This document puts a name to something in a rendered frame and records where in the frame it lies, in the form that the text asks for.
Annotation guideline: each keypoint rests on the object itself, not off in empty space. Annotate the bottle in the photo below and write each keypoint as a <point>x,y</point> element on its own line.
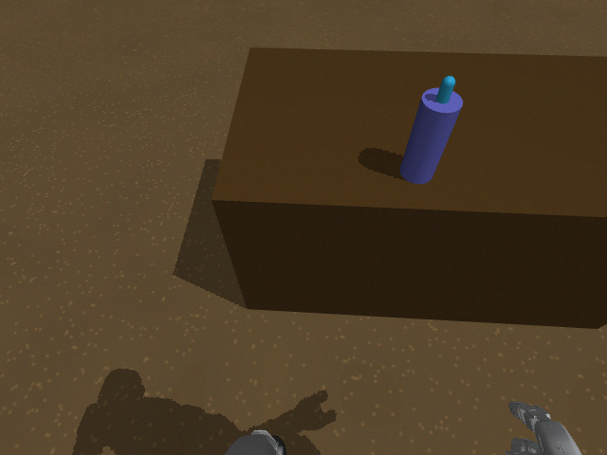
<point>436,115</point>

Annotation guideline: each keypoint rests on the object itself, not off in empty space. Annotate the right robot hand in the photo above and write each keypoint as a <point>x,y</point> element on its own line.
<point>552,436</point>

